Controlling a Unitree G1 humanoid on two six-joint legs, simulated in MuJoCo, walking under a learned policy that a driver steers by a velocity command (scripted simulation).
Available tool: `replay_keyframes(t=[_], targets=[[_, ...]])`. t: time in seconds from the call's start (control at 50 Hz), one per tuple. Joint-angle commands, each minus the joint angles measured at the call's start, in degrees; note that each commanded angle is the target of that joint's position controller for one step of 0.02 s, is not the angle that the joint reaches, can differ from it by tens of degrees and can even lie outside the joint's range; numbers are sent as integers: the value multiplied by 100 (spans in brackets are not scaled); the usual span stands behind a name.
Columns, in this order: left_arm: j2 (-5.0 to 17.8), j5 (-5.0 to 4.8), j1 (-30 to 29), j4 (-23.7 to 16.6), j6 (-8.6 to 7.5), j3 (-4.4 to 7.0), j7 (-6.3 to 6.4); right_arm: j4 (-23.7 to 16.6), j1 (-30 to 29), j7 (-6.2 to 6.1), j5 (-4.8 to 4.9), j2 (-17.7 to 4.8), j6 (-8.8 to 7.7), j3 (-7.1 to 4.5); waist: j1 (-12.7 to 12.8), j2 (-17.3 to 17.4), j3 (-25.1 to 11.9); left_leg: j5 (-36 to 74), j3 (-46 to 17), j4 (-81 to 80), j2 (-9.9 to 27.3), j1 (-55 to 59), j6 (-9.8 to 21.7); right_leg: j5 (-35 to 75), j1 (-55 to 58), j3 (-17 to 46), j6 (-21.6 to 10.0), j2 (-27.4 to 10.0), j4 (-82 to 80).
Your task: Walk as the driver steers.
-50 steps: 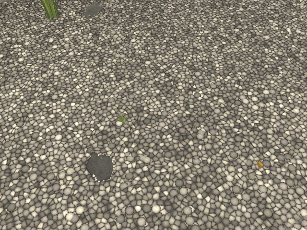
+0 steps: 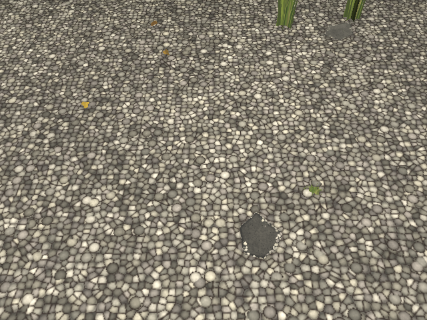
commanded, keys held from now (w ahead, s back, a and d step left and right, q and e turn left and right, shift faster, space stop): no key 0.50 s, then w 0.50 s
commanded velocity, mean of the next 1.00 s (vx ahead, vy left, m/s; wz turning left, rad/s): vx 0.15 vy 0.00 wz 0.12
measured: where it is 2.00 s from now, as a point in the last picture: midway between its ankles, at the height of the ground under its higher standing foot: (219, 261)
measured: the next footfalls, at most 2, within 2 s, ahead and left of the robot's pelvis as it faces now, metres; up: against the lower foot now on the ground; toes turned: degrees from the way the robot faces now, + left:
left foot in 0.30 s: +0.02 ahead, +0.14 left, +0.00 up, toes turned +1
right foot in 0.80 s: +0.12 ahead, -0.10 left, +0.00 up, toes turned +3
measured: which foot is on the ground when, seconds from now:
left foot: up 0.00-0.28, down 0.30-0.80, up 0.82-1.00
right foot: down 0.00-0.54, up 0.56-0.78, down 0.80-1.00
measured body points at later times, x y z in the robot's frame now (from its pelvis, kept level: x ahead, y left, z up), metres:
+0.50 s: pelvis +0.00 +0.04 +0.00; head +0.01 +0.05 +0.45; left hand +0.09 +0.31 -0.12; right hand +0.17 -0.20 -0.10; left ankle -0.02 +0.14 -0.73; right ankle +0.01 -0.12 -0.73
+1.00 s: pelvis +0.13 -0.02 +0.01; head +0.14 -0.04 +0.46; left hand +0.12 +0.25 -0.10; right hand +0.28 -0.28 -0.10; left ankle +0.14 +0.15 -0.65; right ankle +0.08 -0.10 -0.73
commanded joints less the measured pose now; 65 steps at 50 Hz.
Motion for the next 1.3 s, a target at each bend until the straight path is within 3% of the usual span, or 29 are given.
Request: replay_keyframes(t=[0.02,0.06,0.12,0.18,0.22,0.26,0.28,0.3,0.32,0.34,0.36,0.5,0.54,0.58,0.64,0.7,0.74,0.78,0.8,0.82,0.84,0.86,0.92,0.98,1.08,1.2,1.26,1.28,1.3], targets=[[762,47,-208,-489,-61,149,27,-298,357,-15,-34,-1075,-112,-357,-132,-1086,-528,-750,184,2415,311,-1024,-353,2257,784,2017,-1447,-2214,-913],[626,-100,-373,-498,-27,77,49,-163,397,-43,-45,-758,-11,-295,-101,-965,-351,-207,236,2644,317,-1136,-559,1968,775,1346,-1151,-1708,-827],[656,-59,-126,-389,42,50,83,-283,143,-9,-2,-362,-25,-145,65,-1162,-427,23,583,1817,367,-896,-675,2342,957,838,-1177,-1447,-788],[758,-62,-132,-355,100,61,68,-368,-50,29,-56,-123,-48,-7,187,-1362,-614,-107,928,406,647,-108,-656,2482,960,663,-1191,-1469,-673],[886,-103,-5,-294,141,79,34,-341,-27,50,-30,-210,-55,-16,266,-1448,-627,132,1158,-361,637,307,-610,2503,910,751,-1224,-1538,-609],[837,-188,-57,-244,161,25,13,-155,335,77,-44,-205,-67,-31,47,-1315,-571,1270,1335,-1813,561,1028,-424,2290,667,680,-1055,-1448,-414],[722,-210,177,-138,127,-26,2,-129,380,77,-87,-276,-72,-33,35,-1150,-528,1906,1189,-2468,615,1518,-258,1936,410,623,-778,-1343,-367],[570,-87,360,-103,55,-97,-32,-188,440,33,-132,-557,-74,-61,146,-604,-730,2966,491,-2357,1194,2213,-51,1237,-36,406,-336,-1118,-74],[284,77,588,-131,-36,-187,-84,-228,215,-8,-195,-896,-54,-107,502,608,-786,3652,-123,-2015,1850,2121,426,-33,-308,-158,100,-566,122],[352,93,256,-130,-36,-200,-46,-240,6,57,-233,-384,-102,18,305,637,-761,2748,-188,-2112,1898,1345,739,-301,239,-150,311,-615,-100],[488,66,39,-109,-21,-174,-34,-233,-100,106,-259,-163,-159,82,254,411,-559,2004,1,-2153,1581,1192,584,94,389,-181,383,-590,-143],[531,-16,205,262,51,-157,48,-24,169,82,-211,-172,-321,133,170,164,-153,1992,257,-2128,1224,972,263,629,477,-184,405,-613,-234],[476,-53,240,371,59,-165,65,34,308,45,-180,-264,-285,100,80,217,-221,496,124,-2341,1213,1055,404,-150,307,-482,411,-385,79],[491,-137,-8,275,8,-152,62,93,609,25,-116,-612,-243,-7,-152,577,214,-1438,-756,-2932,1714,1074,857,-950,-668,-696,312,-187,844],[588,-280,-352,58,-210,-101,-34,213,980,-6,-86,-619,-399,-33,-301,872,591,-1324,-1828,-3350,2472,1452,1380,-1777,-1923,-131,-76,-590,2052],[521,-295,-241,144,-376,-135,-196,146,703,14,16,-535,-476,-34,-139,436,325,-294,-1170,-3234,2286,1733,1220,-1466,-1689,-187,-311,-725,1381],[465,-246,210,387,-413,-148,-271,89,405,61,56,-623,-447,-62,156,350,30,468,-373,-3006,1861,1051,1015,-313,-239,-564,-259,-427,513],[555,-212,1141,796,-374,-73,-270,108,435,93,10,-404,-433,-6,551,169,-265,535,112,-2339,1509,153,779,381,1423,-777,-126,-99,142],[749,-228,1669,891,-368,-9,-224,78,380,113,-45,-93,-471,95,779,-286,-341,578,531,-1269,1140,-413,479,-41,2079,-42,-293,-603,-205],[1504,-192,2095,846,-374,130,-185,-205,377,100,-100,263,-567,201,800,-1868,-543,-218,1248,868,445,-1513,-7,-1160,2619,2425,-1025,-2077,-1206],[1412,-110,1991,784,-424,87,-226,-267,406,56,65,-163,-665,76,749,-1661,-398,-806,709,1968,443,-2163,-27,-2401,2344,3914,-1616,-2585,-1839],[1113,-130,1525,668,-464,-7,-220,-217,431,69,181,-412,-729,2,547,-1208,178,-264,545,2353,831,-2637,99,-2768,2093,3502,-1530,-2508,-1867],[743,-71,1068,527,-462,-141,-202,-36,353,130,2,-367,-790,-33,334,-811,365,1146,756,1975,1298,-2436,186,-863,1715,1859,-1033,-1773,-1890],[677,-104,1281,589,-437,-182,-177,-21,305,213,-47,-163,-747,-4,322,-793,179,1784,1040,1605,1312,-2234,18,1004,1703,972,-976,-1465,-1928],[739,-115,1505,701,-334,-205,-65,-364,-631,278,-19,147,-784,131,521,-702,332,2827,1359,-117,1158,-1880,-185,2054,1401,168,-873,-1180,-2088],[844,-186,1939,925,-232,-158,-18,-674,-1496,473,43,128,-901,171,610,-687,599,2976,1415,-1300,921,-1670,76,2441,2009,114,-929,-1571,-1912],[1047,-163,1818,900,-168,-68,24,-580,-993,472,11,-193,-907,45,144,-947,21,2366,1581,-1370,575,-783,412,4888,2507,53,-795,-1664,-970],[1080,-129,1722,873,-116,-55,33,-381,-261,423,12,-407,-885,-64,-269,-991,-500,2344,1713,-1439,406,159,590,5744,2468,-71,-712,-1542,-88],[1035,-92,1610,801,-94,-85,47,-117,722,340,-1,-619,-851,-160,-752,-943,-1124,2631,1472,-1396,667,1791,819,5450,1647,-157,-553,-1359,1119]])
Over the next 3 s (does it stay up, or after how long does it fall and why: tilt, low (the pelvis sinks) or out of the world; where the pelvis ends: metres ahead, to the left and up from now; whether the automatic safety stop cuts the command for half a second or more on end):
stays up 0.68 0.05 0.01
